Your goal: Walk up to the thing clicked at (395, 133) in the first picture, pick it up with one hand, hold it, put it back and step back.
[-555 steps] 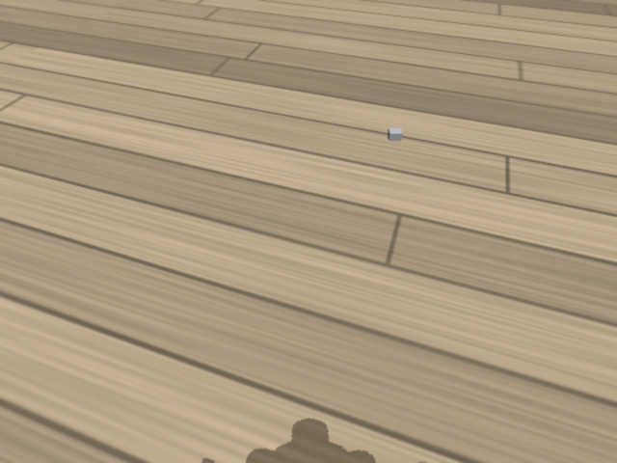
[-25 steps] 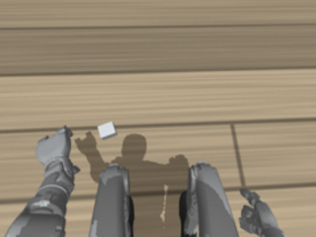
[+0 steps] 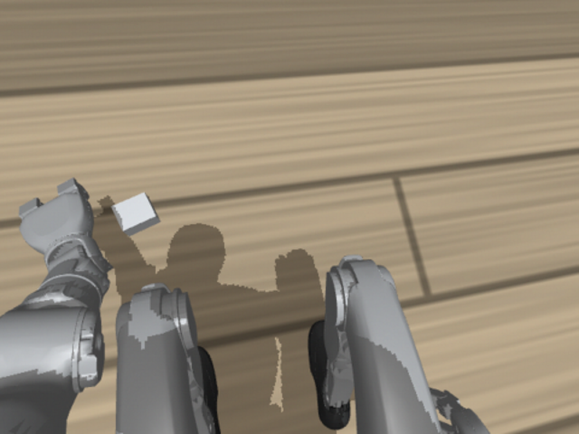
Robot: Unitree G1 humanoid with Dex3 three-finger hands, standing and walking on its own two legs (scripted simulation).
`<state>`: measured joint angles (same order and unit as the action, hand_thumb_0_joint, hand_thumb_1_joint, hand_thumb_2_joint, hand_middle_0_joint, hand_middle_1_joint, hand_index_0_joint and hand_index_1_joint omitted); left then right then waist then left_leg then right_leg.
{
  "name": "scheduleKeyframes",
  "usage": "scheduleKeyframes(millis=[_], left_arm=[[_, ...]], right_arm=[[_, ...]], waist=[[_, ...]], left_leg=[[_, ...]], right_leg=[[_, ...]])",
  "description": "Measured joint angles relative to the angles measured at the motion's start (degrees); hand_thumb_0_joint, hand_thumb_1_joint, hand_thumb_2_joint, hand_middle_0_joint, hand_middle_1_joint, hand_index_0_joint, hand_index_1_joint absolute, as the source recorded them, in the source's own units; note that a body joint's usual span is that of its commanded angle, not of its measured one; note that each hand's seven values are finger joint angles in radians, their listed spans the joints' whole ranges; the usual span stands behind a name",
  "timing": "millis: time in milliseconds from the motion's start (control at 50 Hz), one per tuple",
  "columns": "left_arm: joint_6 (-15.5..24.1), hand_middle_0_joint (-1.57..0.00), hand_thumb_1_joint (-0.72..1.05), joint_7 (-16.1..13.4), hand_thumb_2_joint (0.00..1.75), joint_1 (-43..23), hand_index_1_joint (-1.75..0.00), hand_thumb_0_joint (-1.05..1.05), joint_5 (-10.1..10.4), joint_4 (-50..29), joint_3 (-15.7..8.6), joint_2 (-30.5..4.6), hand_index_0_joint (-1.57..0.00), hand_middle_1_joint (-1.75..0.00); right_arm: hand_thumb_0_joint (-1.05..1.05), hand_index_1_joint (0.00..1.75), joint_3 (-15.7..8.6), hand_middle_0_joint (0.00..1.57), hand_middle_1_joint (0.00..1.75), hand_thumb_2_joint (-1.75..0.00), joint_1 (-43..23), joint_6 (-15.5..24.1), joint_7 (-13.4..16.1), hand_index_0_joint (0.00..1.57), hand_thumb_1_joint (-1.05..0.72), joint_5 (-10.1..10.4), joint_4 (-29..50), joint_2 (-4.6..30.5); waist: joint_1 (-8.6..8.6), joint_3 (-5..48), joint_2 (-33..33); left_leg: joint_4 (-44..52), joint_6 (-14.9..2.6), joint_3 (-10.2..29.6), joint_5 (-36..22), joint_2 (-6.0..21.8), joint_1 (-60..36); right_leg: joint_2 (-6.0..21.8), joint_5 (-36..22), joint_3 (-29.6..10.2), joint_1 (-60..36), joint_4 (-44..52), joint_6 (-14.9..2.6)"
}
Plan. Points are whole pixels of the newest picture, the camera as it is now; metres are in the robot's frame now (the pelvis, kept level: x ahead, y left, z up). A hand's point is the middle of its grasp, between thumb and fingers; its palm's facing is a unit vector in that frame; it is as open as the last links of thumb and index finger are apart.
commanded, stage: rise first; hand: left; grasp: from above
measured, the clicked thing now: (136, 214) +0.50 +0.24 -0.36
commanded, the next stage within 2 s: none
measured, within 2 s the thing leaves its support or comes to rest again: neither
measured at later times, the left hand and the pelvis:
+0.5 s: hand (101, 228) +0.44 +0.26 -0.22, palm faces -0.37 -0.23 -0.90, open 12.8 cm; pelvis +0.01 +0.00 -0.04, yaw -1 degrees
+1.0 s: hand (108, 223) +0.45 +0.26 -0.25, palm faces -0.38 -0.23 -0.90, open 12.9 cm; pelvis +0.01 +0.00 -0.06, yaw -2 degrees
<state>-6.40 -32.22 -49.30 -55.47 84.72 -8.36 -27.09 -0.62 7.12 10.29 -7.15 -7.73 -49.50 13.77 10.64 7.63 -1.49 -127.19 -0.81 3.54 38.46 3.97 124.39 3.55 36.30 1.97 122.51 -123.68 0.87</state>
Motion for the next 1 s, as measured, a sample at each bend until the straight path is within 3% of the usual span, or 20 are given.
scheduleKeyframes(millis=[300, 600, 1000], left_arm=[[1.23, -0.26, -0.34, -0.13, 0.83, -5.38, -0.88, 0.0, -1.92, 4.99, -2.85, -3.13, -0.27, -0.89], [3.02, -0.27, -0.31, -0.84, 0.79, -7.38, -0.88, 0.0, -3.45, 6.74, -4.92, -5.05, -0.28, -0.91], [4.01, -0.27, -0.31, -1.26, 0.79, -8.77, -0.87, 0.0, -4.84, 9.01, -5.1, -7.92, -0.28, -0.89]], right_arm=[[0.0, 0.3, 0.38, 0.2, 0.3, -0.9, 1.08, 1.46, -4.24, 0.2, -0.89, -1.21, 0.18, 1.72], [0.0, 0.3, 0.96, 0.2, 0.3, -0.9, 1.09, 2.06, -6.65, 0.2, -0.89, -2.08, 0.25, 2.42], [0.0, 0.3, 2.43, 0.2, 0.3, -0.9, 1.93, 2.73, -8.92, 0.2, -0.9, -3.07, 0.5, 3.2]], waist=[[1.26, -2.61, -0.14], [1.91, -4.75, 0.34], [3.39, -6.54, 0.78]], left_leg=[[-5.68, 0.3, 0.85, 0.77, -0.08, 5.03], [-9.12, 0.7, 1.9, 1.6, 0.12, 7.39], [-12.0, 0.51, 3.12, 2.01, -0.05, 9.12]], right_leg=[[-0.18, 0.62, 0.08, 5.14, -5.62, -0.21], [-0.65, 0.89, 0.6, 7.64, -8.66, -0.44], [-0.85, 0.95, 1.37, 8.6, -10.57, -0.06]])
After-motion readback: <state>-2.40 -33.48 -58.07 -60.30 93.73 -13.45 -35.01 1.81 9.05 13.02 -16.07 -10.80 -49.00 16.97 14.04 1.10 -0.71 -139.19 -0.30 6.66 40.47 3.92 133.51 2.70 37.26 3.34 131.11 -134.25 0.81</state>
